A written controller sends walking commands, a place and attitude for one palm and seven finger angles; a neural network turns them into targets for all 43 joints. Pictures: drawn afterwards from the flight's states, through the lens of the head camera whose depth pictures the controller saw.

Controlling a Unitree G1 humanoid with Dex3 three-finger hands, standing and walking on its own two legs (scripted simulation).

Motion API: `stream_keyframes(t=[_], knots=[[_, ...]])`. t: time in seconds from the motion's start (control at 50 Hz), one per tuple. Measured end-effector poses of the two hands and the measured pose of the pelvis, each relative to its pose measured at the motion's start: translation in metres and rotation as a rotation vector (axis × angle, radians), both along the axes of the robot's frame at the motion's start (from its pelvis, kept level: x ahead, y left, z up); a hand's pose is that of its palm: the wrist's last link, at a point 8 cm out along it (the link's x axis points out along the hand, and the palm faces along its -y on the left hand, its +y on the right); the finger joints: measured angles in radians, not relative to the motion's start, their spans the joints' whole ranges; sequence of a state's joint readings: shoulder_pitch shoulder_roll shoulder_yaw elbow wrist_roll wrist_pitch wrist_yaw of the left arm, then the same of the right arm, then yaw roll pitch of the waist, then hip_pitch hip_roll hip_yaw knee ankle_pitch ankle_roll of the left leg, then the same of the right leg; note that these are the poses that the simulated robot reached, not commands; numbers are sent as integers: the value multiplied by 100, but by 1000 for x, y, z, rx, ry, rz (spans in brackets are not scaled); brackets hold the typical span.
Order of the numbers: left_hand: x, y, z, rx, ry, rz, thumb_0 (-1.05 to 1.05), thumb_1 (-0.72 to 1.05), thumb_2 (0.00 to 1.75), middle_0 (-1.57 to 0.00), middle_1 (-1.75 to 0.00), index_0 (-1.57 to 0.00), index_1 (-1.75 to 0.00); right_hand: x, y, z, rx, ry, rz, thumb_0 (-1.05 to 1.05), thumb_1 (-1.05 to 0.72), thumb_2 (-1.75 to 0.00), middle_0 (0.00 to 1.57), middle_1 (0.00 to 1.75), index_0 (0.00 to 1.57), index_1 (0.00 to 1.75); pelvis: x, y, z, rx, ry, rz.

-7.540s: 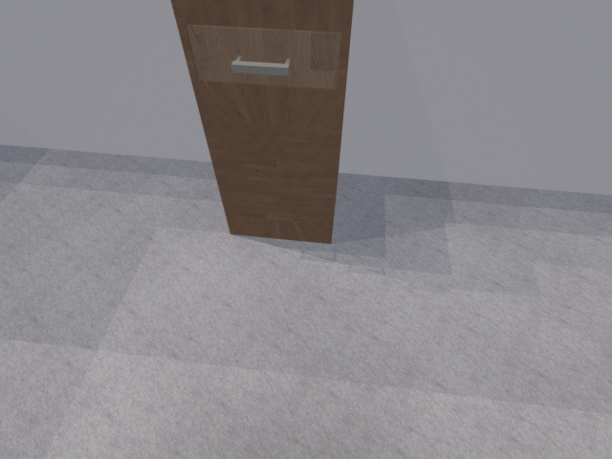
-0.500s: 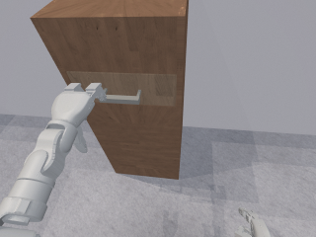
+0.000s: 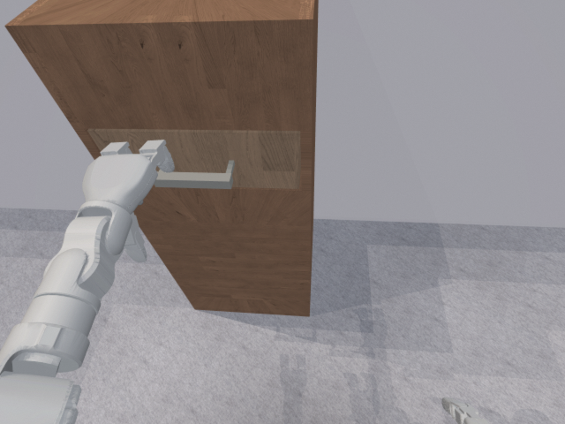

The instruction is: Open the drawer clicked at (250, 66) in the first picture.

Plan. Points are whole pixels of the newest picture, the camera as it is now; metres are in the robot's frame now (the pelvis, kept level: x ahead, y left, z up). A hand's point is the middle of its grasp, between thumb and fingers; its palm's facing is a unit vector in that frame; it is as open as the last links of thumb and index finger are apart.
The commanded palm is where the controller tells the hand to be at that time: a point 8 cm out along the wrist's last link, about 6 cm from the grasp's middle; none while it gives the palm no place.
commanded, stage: move the hooked fingers above the handle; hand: left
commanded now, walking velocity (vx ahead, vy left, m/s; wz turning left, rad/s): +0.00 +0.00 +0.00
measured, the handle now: (195, 172) +0.53 +0.21 +0.01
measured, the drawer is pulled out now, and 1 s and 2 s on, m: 0.00 0.00 0.00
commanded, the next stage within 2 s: none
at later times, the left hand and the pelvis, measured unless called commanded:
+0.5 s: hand (165, 183) +0.45 +0.23 +0.07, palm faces -0.08 +0.00 -1.00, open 13.9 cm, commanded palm +0.44 +0.23 +0.13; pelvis +0.00 +0.00 -0.01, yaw +0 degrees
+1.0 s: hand (160, 182) +0.46 +0.24 +0.06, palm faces -0.08 -0.01 -1.00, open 13.8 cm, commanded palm +0.45 +0.24 +0.13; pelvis +0.00 +0.00 -0.01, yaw -1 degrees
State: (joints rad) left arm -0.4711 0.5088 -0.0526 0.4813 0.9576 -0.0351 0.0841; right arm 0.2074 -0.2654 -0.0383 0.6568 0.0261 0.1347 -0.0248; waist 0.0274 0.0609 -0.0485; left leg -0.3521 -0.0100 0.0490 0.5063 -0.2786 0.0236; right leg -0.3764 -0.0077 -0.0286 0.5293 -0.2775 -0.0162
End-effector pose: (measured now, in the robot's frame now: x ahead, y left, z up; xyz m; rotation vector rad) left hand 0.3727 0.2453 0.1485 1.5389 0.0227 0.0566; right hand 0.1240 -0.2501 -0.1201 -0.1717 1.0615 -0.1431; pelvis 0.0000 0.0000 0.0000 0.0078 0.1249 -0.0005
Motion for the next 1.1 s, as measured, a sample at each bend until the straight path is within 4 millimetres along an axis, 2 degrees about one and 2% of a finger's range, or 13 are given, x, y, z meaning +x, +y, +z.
stream_keyframes(t=[0.06,0.16,0.26,0.36,0.44,0.54,0.64,0.74,0.82,0.92,0.98,1.1], knots=[[3,-3,-8,-3,53,-7,0,-49,30,-32,-120,-32,-120,1,2,0,1,0,-3,1,-91,-90,20,30,20,30,2,1,0,-1,2,3],[9,-23,-18,-19,86,-111,0,-49,30,-32,-120,-32,-120,0,4,0,-18,3,-4,0,-91,-90,20,30,20,30,2,3,-2,-3,4,12],[26,-31,-15,-21,25,-156,0,-49,30,-33,-120,-33,-120,-10,2,-2,-30,23,-20,0,-91,-90,20,30,20,30,-1,3,-5,-3,23,9],[48,-19,-10,8,-12,-67,0,-49,30,-32,-120,-32,-120,-32,0,-9,-26,75,-46,0,-91,-90,20,30,20,30,-3,3,-7,-3,53,2],[60,-9,-16,38,49,8,0,-49,30,-32,-120,-32,-120,-55,-4,-13,-25,135,-75,0,-91,-90,20,30,20,30,-3,4,-8,-5,72,0],[69,-23,-28,11,126,-54,0,-49,30,-32,-120,-32,-120,-83,-11,-14,-51,206,-114,0,-91,-90,20,30,20,30,0,5,-8,-8,81,1],[80,-45,-29,-25,76,-164,0,-49,30,-32,-120,-32,-120,-103,-18,-10,-85,243,-155,0,-91,-90,20,30,20,30,0,5,-11,-10,98,-5],[94,-40,-22,-30,-22,-130,0,-49,30,-35,-121,-32,-120,-115,-20,-10,-89,258,-181,0,-91,-90,20,30,20,30,-1,5,-13,-9,125,-24],[93,-36,-23,1,-18,-75,0,-49,30,-39,-125,-33,-121,-118,-16,-14,-61,261,-187,0,-91,-90,20,30,20,30,-2,6,-12,-7,132,-36],[83,-12,-29,24,68,45,0,-49,30,-36,-123,-33,-121,-111,-11,-15,-37,230,-192,0,-91,-90,20,30,20,30,-3,4,-10,-6,115,-39],[75,-3,-29,26,102,41,0,-49,30,-35,-122,-33,-120,-103,-11,-11,-48,209,-177,0,-91,-90,20,30,20,30,-3,3,-8,-9,103,-27],[68,-11,-25,10,94,-74,0,-49,30,-33,-121,-33,-120,-87,-17,-4,-98,179,-133,0,-91,-90,20,30,20,30,-5,4,-9,-17,89,4]])
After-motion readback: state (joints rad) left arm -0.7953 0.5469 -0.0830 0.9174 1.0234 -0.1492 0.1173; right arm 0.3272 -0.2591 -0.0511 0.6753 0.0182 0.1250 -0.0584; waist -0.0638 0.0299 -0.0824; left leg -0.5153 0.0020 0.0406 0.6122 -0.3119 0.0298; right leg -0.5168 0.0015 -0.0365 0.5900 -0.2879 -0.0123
